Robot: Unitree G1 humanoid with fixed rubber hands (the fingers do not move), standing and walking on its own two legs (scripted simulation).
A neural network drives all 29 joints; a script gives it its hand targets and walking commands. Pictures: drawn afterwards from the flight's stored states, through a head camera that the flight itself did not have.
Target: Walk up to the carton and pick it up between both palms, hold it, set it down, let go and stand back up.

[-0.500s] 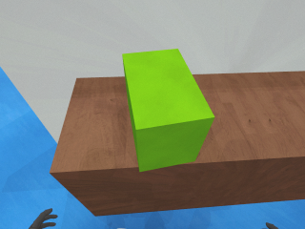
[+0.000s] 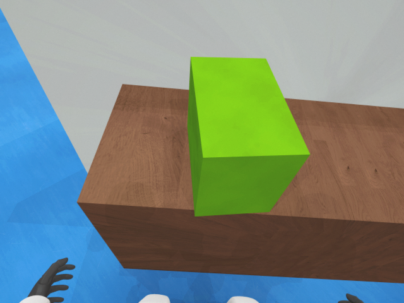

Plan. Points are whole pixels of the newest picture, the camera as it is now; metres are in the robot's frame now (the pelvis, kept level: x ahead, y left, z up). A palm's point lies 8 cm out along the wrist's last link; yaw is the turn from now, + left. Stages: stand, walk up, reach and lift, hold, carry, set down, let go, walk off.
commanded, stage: walk up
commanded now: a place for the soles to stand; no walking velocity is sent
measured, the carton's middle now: (230, 136) +0.47 -0.06 +0.03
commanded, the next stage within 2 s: stand in 1.04 s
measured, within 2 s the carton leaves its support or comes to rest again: neither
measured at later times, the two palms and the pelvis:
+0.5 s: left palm out of the picture +0.10 +0.29 -0.07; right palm out of the picture +0.12 -0.34 -0.08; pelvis +0.00 -0.03 +0.02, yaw +1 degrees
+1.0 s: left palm out of the picture +0.08 +0.29 -0.09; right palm out of the picture +0.08 -0.33 -0.08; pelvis +0.01 -0.02 +0.02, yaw +1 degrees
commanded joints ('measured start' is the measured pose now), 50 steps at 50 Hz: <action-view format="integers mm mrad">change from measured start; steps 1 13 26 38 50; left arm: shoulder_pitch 82 -25 -49 -54 -41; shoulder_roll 128 157 153 144 129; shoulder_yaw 43 9 2 0 3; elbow -36 47 149 222 246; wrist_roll -10 -19 -28 -27 -16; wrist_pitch -22 -65 -67 -59 -65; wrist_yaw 11 9 14 24 28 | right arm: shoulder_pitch -92 -120 -163 -153 -150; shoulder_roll -231 -193 -189 -185 -179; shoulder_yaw -55 -28 -12 -8 -16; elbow -115 0 148 214 227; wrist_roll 8 32 33 34 32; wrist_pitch -11 -5 -14 -16 -16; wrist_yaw -9 9 5 -3 -4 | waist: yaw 33 -2 15 15 13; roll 279 2 35 63 68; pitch -99 -81 -77 -86 -72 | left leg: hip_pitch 48 146 123 116 127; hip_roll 229 111 118 131 131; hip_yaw -306 -82 -83 -94 -92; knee -268 -239 -334 -374 -380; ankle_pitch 328 224 232 232 232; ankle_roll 147 -5 -5 -1 6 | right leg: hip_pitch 38 122 173 212 215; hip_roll -27 -113 -109 -95 -90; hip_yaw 74 136 121 102 94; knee -114 -442 -494 -505 -512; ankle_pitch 56 410 346 337 352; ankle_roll -5 -36 -29 -19 -18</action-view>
